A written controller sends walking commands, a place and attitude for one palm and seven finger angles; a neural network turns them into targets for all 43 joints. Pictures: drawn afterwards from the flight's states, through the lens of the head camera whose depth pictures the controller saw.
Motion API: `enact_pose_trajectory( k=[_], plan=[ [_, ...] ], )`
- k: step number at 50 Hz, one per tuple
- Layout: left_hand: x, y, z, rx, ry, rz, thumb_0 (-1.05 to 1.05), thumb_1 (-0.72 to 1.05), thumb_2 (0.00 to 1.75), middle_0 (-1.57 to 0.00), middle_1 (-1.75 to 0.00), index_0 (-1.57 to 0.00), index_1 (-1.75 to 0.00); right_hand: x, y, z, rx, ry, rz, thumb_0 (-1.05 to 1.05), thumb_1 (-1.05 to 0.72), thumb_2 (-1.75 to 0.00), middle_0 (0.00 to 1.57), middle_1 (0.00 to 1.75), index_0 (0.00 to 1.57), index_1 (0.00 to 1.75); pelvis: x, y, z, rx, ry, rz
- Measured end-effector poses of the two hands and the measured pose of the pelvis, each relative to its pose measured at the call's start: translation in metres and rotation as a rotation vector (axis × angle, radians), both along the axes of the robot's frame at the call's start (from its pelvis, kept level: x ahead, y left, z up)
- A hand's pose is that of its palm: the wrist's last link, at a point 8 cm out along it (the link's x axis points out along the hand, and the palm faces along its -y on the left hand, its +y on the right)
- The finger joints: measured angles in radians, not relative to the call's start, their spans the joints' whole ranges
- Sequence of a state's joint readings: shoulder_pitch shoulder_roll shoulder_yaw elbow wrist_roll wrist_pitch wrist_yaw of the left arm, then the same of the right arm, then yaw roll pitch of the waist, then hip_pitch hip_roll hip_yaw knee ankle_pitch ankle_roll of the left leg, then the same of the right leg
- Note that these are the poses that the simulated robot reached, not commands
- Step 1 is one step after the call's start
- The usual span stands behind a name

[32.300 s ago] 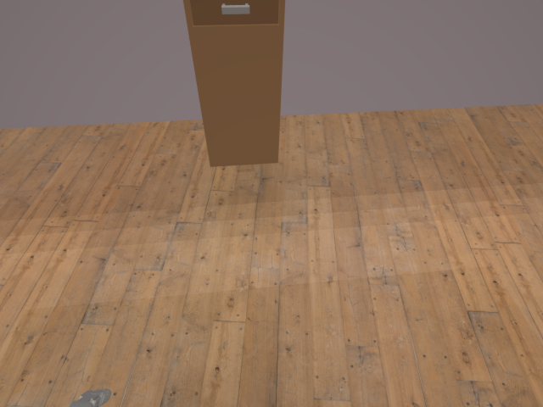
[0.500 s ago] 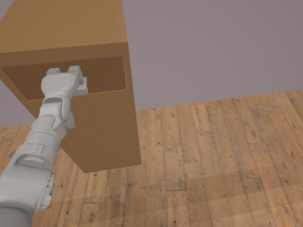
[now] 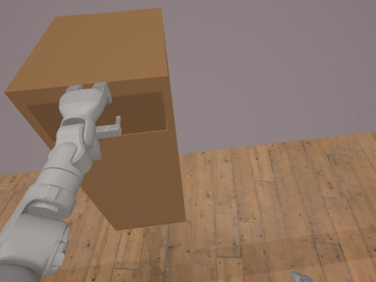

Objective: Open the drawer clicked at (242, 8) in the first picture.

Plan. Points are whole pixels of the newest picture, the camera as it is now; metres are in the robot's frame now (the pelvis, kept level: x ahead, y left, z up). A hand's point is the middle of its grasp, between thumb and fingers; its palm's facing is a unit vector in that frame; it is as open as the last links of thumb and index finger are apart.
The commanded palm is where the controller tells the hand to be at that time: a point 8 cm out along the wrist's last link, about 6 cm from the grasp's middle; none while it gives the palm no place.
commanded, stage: lift the fingers back up to retry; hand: left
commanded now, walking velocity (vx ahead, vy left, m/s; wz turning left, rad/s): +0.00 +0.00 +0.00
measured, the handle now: (101, 126) +0.49 +0.26 +0.05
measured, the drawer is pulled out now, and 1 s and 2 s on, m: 0.00 0.00 0.00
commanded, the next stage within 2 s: re-aim the fingers above the handle in 0.04 s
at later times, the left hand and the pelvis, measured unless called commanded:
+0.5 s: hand (91, 126) +0.43 +0.24 +0.11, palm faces -0.05 +0.01 -1.00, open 13.8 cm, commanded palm +0.41 +0.23 +0.16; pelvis -0.01 -0.01 +0.00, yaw +1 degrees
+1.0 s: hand (95, 131) +0.43 +0.24 +0.09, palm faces -0.09 -0.01 -1.00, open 13.8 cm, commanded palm +0.41 +0.23 +0.16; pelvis -0.01 +0.00 +0.00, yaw +1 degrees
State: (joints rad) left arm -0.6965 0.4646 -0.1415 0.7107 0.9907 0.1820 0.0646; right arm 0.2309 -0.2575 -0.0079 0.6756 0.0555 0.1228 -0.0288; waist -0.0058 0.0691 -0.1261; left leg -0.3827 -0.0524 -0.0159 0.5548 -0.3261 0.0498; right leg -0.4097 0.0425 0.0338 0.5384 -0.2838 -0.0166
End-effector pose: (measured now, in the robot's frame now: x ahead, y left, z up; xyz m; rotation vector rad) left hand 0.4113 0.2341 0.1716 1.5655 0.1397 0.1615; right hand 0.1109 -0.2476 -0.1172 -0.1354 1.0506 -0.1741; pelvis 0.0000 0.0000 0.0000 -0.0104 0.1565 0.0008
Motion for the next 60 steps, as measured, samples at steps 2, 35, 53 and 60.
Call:
enact_pose_trajectory(
  k=[2, 35, 53, 60],
  plan=[
    [-0.003, -0.002, -0.006, -0.006, 0.043, -0.007, 0.0, -0.49, 0.3, -0.32, -1.21, -0.32, -1.2, 0.007, -0.001, 0.003, -0.007, -0.016, 0.011, 0.01, -0.9, -0.9, 0.2, 0.3, 0.2, 0.3, -0.001, -0.002, 0.001, 0.002, -0.007, 0.003],
    [0.004, -0.017, -0.015, -0.034, -0.028, -0.156, 0.0, -0.49, 0.3, -0.32, -1.2, -0.32, -1.2, -0.038, -0.022, -0.002, -0.057, 0.058, -0.061, 0.01, -0.9, -0.9, 0.2, 0.3, 0.2, 0.3, -0.008, -0.009, -0.002, 0.005, 0.01, -0.023],
    [0.004, -0.019, -0.021, -0.041, 0.057, -0.202, -0.01, -0.49, 0.3, -0.32, -1.2, -0.32, -1.2, -0.022, -0.011, 0.005, -0.09, 0.03, -0.017, 0.01, -0.9, -0.9, 0.2, 0.3, 0.2, 0.3, -0.009, 0.001, -0.002, -0.005, 0.009, 0.013],
    [0.014, -0.025, -0.013, -0.031, -0.074, -0.207, 0.0, -0.49, 0.3, -0.43, -1.27, -0.32, -1.2, -0.024, -0.002, -0.001, -0.046, 0.028, -0.031, 0.01, -0.9, -0.9, 0.2, 0.3, 0.2, 0.3, -0.01, 0.005, -0.003, -0.001, 0.024, -0.027]
  ],
)
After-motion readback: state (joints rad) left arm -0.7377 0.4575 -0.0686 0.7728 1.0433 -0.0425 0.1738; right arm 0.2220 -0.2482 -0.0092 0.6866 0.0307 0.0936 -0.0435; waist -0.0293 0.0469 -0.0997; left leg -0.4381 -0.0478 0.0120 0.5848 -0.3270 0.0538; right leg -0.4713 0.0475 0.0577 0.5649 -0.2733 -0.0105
